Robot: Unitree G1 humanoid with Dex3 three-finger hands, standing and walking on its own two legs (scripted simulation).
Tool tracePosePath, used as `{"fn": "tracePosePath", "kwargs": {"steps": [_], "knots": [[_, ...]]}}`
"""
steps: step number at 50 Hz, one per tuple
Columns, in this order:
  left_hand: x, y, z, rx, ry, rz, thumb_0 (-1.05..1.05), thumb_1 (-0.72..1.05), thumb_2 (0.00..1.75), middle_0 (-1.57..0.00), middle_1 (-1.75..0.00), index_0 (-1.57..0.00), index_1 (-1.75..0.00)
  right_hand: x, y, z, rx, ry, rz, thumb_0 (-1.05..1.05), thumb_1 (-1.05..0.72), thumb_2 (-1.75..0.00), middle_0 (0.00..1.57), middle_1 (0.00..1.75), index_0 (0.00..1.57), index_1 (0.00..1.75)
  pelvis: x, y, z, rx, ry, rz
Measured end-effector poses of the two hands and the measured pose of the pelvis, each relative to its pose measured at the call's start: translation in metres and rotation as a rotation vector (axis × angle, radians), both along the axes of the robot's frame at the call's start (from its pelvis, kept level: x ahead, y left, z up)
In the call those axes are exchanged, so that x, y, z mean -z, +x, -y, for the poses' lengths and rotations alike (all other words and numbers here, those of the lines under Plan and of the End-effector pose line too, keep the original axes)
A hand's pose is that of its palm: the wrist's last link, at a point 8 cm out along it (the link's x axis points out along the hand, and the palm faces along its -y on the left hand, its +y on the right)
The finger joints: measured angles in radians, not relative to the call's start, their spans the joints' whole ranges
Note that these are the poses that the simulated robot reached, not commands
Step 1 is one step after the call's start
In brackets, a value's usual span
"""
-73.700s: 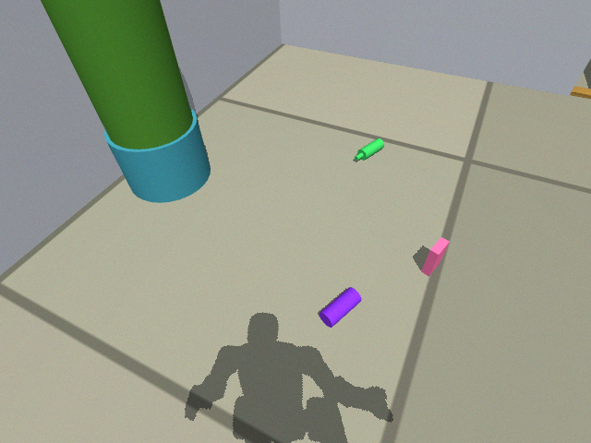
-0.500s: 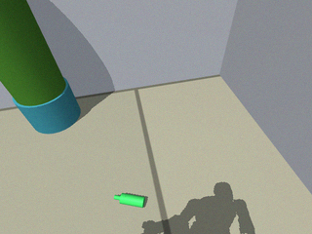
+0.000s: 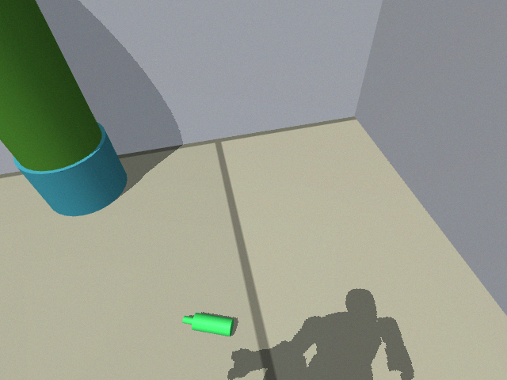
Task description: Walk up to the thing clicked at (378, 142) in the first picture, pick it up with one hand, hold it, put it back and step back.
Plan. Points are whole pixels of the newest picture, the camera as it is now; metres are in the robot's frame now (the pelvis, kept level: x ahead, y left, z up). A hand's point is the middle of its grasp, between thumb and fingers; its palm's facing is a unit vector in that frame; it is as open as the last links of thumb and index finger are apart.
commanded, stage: stand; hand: left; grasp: from above
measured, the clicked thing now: (207, 323) +0.46 +0.26 -0.75
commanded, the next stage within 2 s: step back in 0.90 s
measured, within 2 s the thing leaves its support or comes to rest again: neither
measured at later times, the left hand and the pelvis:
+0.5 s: hand out of the picture +0.07 +0.25 -0.16, palm faces +0.01 -0.94 -0.33, open 7.4 cm; pelvis +0.01 +0.00 +0.00, yaw +0 degrees
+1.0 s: hand out of the picture +0.07 +0.25 -0.16, palm faces +0.02 -0.94 -0.34, open 7.4 cm; pelvis -0.01 +0.00 -0.01, yaw +1 degrees
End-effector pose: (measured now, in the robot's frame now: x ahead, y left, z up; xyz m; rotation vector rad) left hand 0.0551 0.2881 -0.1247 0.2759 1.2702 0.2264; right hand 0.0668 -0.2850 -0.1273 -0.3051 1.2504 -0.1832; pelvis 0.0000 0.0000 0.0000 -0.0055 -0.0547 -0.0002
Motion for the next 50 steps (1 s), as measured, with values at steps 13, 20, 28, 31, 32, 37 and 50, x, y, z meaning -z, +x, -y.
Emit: {"fn": "tracePosePath", "kwargs": {"steps": [13,20,28,31,32,37,50], "knots": [[-0.001,0.008,-0.002,0.007,0.004,0.010,0.00,0.91,0.90,-0.21,-0.30,-0.21,-0.30,-0.003,0.008,0.003,-0.005,-0.005,0.008,0.00,-0.91,-0.90,0.21,0.30,0.20,0.29,0.000,0.004,0.001,-0.001,0.000,-0.007],[-0.002,0.009,-0.002,0.010,0.002,0.006,0.00,0.91,0.90,-0.21,-0.30,-0.21,-0.30,-0.003,0.010,0.004,-0.005,-0.007,0.006,0.00,-0.91,-0.90,0.21,0.30,0.20,0.29,0.000,0.006,0.000,-0.001,0.002,-0.010],[-0.003,0.011,-0.002,0.012,0.005,0.012,0.00,0.91,0.90,-0.21,-0.30,-0.21,-0.30,-0.003,0.010,0.005,-0.006,-0.004,0.007,0.00,-0.91,-0.90,0.21,0.30,0.20,0.29,0.000,0.006,0.001,-0.002,0.003,-0.009],[-0.003,0.011,-0.002,0.015,0.006,0.016,0.00,0.91,0.90,-0.21,-0.30,-0.21,-0.30,-0.003,0.010,0.005,-0.007,-0.003,0.007,0.00,-0.91,-0.90,0.21,0.30,0.20,0.29,-0.001,0.006,0.002,-0.003,0.003,-0.008],[-0.003,0.011,-0.002,0.016,0.006,0.017,0.00,0.91,0.90,-0.21,-0.30,-0.21,-0.30,-0.003,0.010,0.005,-0.006,-0.003,0.007,0.00,-0.91,-0.90,0.21,0.30,0.20,0.29,-0.001,0.006,0.002,-0.003,0.002,-0.008],[-0.003,0.011,-0.002,0.019,0.005,0.018,0.00,0.91,0.90,-0.21,-0.30,-0.21,-0.30,-0.003,0.009,0.006,-0.005,-0.004,0.005,0.00,-0.91,-0.90,0.21,0.30,0.20,0.29,-0.001,0.005,0.002,-0.004,0.002,-0.009],[0.001,0.007,-0.010,-0.001,0.019,0.024,0.00,0.90,0.90,-0.21,-0.30,-0.21,-0.30,-0.001,0.007,0.015,0.010,-0.013,0.003,0.00,-0.91,-0.90,0.21,0.30,0.20,0.30,0.005,-0.007,0.002,-0.011,-0.008,-0.020]]}}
